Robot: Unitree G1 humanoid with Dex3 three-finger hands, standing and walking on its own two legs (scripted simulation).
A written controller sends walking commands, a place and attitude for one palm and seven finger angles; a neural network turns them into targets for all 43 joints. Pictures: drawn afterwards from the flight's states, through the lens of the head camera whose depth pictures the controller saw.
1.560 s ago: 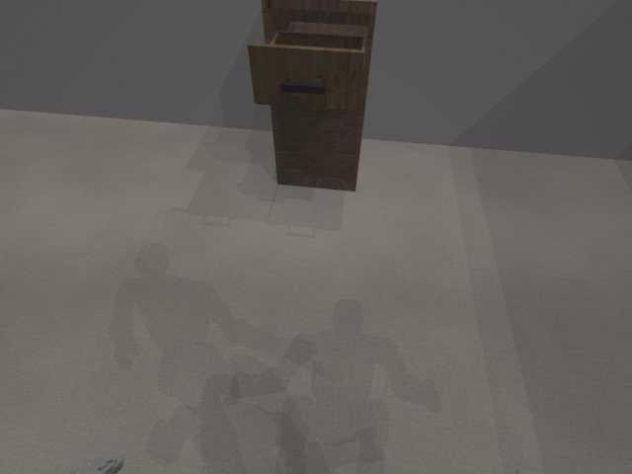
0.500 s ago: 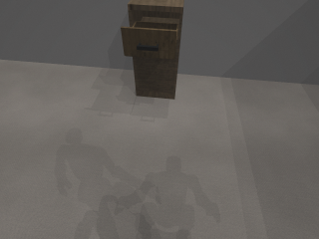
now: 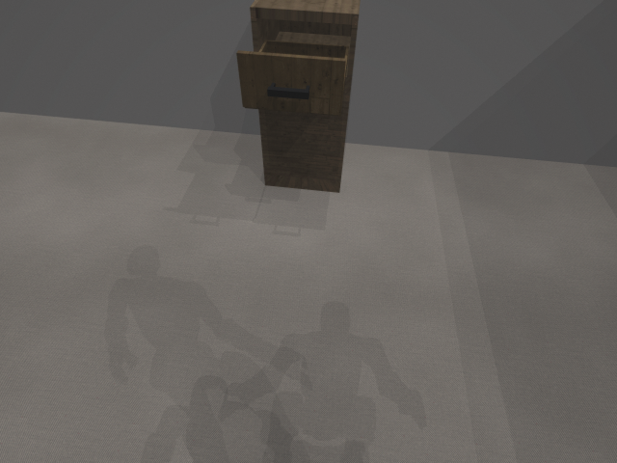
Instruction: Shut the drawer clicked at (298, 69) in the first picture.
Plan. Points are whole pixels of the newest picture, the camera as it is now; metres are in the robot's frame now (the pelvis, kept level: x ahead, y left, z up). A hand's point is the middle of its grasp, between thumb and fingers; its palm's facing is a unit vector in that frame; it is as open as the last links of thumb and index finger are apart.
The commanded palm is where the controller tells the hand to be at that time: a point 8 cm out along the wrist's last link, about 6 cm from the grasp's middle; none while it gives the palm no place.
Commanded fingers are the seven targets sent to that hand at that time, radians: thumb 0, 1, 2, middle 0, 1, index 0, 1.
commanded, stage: walk to a spot facing it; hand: left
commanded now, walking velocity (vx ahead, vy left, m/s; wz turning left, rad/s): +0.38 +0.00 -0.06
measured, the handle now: (289, 89) +1.17 +0.13 -0.09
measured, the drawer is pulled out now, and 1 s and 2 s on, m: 0.30 0.30 0.30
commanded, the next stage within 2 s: take the last steps up to it in 1.32 s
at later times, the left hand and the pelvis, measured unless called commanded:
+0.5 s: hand out of the picture +0.13 +0.20 -0.19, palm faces -0.06 -0.99 -0.14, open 7.4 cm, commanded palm none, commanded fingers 0.00 0.90 0.90 -0.20 -0.30 -0.20 -0.30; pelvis +0.10 +0.02 -0.01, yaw -4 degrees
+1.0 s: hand (224, 372) +0.31 +0.17 -0.20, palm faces +0.03 -0.99 -0.15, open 7.3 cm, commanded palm none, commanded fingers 0.00 0.90 0.90 -0.20 -0.30 -0.20 -0.30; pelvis +0.29 -0.01 -0.01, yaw -2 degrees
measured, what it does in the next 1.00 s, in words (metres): walks ahead: right foot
